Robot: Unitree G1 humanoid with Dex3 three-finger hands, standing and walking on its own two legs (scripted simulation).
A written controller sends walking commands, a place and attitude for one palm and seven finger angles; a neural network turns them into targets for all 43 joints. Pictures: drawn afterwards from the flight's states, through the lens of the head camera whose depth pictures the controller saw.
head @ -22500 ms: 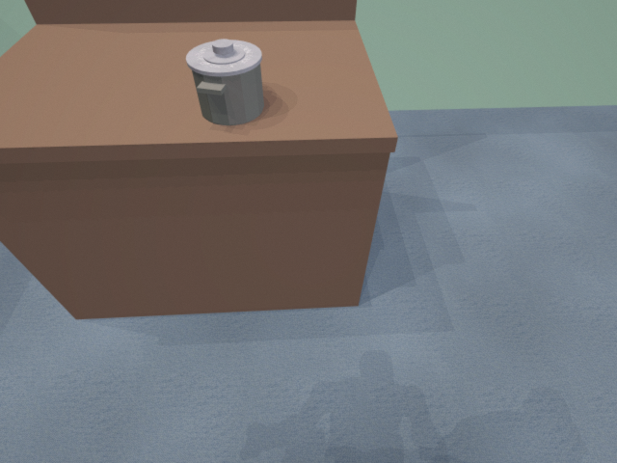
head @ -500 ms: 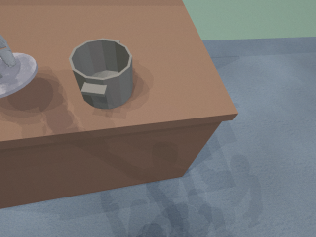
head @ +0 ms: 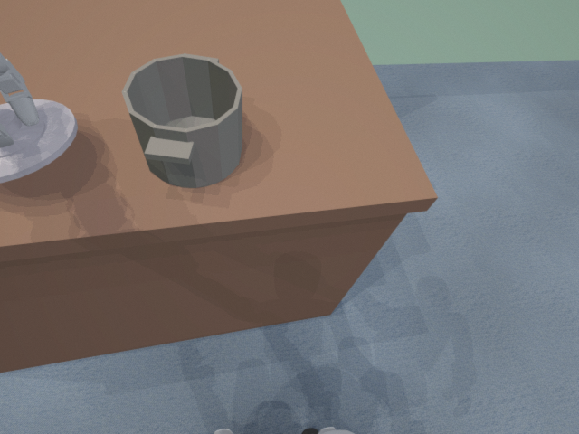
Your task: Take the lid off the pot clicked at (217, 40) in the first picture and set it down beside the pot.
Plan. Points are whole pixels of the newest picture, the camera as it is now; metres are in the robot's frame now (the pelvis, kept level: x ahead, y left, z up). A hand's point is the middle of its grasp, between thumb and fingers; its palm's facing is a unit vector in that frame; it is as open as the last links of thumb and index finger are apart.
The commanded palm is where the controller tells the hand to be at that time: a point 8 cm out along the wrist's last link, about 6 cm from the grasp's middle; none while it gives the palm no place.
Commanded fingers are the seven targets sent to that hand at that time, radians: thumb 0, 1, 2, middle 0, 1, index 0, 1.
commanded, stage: lower the lid onto the table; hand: left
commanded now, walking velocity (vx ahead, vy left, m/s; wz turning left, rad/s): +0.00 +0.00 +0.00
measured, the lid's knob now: out of the picture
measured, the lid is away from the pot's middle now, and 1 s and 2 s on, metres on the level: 0.23 0.25 0.25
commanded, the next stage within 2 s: open the fingers wide in 0.50 s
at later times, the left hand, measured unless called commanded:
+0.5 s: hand out of the picture +0.49 +0.33 +0.10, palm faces -0.52 -0.24 -0.82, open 6.7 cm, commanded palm +0.56 +0.32 +0.16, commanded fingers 0.00 0.65 0.97 -0.74 -1.22 -0.89 -1.18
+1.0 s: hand out of the picture +0.46 +0.34 +0.09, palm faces -0.46 -0.13 -0.88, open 6.7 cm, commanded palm +0.51 +0.32 +0.16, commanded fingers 0.00 0.35 0.70 -0.51 -1.09 -0.57 -1.07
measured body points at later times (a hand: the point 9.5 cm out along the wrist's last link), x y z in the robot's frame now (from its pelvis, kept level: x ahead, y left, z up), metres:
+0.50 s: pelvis +0.00 +0.00 -0.01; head +0.12 +0.03 +0.43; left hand +0.52 +0.34 +0.15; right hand -0.05 -0.28 -0.11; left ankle -0.01 +0.06 -0.72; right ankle -0.01 -0.16 -0.72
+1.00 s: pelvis -0.01 +0.00 -0.01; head +0.09 +0.03 +0.43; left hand +0.48 +0.34 +0.14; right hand +0.00 -0.28 -0.12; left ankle -0.01 +0.06 -0.72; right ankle -0.01 -0.16 -0.72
